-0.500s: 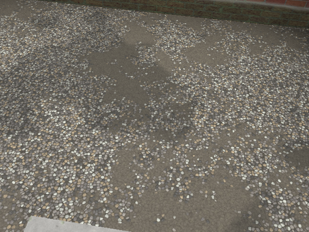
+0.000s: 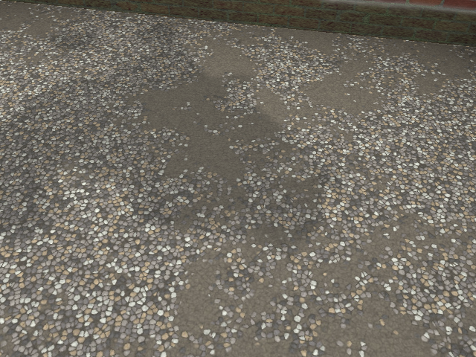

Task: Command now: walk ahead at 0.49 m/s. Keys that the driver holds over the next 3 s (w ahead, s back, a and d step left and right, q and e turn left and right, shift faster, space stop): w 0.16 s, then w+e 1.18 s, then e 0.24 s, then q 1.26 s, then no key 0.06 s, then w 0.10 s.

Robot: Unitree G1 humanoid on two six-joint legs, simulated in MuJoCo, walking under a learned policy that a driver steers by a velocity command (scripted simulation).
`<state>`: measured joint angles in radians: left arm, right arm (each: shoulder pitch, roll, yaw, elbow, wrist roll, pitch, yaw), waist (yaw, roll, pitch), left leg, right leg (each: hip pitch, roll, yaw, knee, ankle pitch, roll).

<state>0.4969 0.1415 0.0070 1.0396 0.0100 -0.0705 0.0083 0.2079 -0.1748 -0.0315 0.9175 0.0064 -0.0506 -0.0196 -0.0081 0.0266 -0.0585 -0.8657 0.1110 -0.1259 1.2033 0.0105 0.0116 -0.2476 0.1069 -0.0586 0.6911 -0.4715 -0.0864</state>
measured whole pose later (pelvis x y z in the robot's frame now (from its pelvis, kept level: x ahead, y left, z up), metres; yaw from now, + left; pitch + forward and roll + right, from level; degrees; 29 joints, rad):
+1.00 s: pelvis +0.58 +0.00 -0.33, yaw -25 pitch +3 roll -1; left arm 0.09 0.24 0.06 0.83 -0.01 -0.04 -0.05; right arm 0.38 -0.21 -0.03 0.89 0.04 -0.11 -0.01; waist -0.08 -0.01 0.07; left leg -0.49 0.08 -0.06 1.82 -0.65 -0.03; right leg -0.47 0.12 0.01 0.60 -0.17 -0.11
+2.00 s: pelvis +0.91 -0.14 -0.32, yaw -41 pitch +2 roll -1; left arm 0.07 0.21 0.06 0.76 0.02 0.00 0.04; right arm 0.21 -0.28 -0.08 0.76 0.01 0.04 -0.04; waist -0.02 0.04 0.02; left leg -0.50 0.08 0.00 0.96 -0.44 -0.07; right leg -0.35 -0.03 -0.11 0.45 -0.14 -0.03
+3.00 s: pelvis +0.92 -0.14 -0.31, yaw -8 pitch +2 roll +1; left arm 0.17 0.27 0.06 0.77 -0.01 0.01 0.01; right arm 0.21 -0.31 -0.07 0.59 0.02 0.06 0.00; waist 0.03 0.02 0.04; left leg -0.41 0.02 -0.03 0.81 -0.43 -0.07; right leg -0.19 -0.05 -0.07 0.42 -0.26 -0.01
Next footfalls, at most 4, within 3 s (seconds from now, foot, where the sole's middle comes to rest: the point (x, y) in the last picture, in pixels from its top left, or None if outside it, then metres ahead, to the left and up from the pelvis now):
0.26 left None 0.31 0.19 -0.92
0.90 right None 0.65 -0.10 -1.09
1.26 left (237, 293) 0.94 0.01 -1.09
1.72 right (318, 304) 0.90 -0.30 -1.09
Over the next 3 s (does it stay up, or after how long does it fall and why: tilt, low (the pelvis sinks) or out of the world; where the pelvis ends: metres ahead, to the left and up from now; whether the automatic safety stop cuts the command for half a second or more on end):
stays up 0.92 -0.14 -0.31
